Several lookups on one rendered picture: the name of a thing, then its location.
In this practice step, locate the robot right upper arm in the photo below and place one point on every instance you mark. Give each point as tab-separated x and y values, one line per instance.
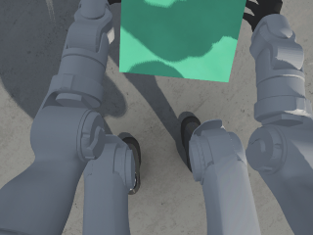
283	156

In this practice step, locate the right robot hand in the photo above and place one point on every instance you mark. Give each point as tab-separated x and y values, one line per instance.
260	10

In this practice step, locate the robot left upper arm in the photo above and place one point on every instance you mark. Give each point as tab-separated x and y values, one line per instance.
38	201

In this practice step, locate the robot right foot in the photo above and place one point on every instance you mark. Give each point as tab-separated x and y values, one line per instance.
188	126

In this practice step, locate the carton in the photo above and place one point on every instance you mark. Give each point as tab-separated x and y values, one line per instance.
194	39

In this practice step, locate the left robot forearm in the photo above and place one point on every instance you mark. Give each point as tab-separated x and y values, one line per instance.
79	81

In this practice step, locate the right robot forearm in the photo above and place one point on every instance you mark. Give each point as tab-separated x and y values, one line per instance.
279	75

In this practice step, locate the right robot thigh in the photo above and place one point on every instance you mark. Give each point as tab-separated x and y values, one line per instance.
228	198

